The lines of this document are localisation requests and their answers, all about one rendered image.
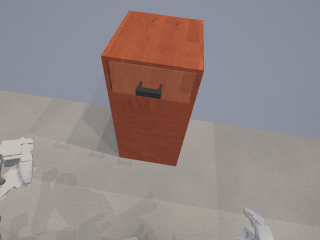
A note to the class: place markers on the drawer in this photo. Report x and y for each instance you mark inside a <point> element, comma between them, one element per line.
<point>176,85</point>

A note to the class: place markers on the robot left hand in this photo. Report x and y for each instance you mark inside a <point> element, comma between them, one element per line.
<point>16,153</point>

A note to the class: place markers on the handle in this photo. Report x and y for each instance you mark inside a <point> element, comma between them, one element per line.
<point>148,92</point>

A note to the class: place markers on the cabinet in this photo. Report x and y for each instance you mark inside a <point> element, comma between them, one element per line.
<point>151,129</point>

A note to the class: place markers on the robot right hand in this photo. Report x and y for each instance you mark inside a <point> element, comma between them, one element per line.
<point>260,231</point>

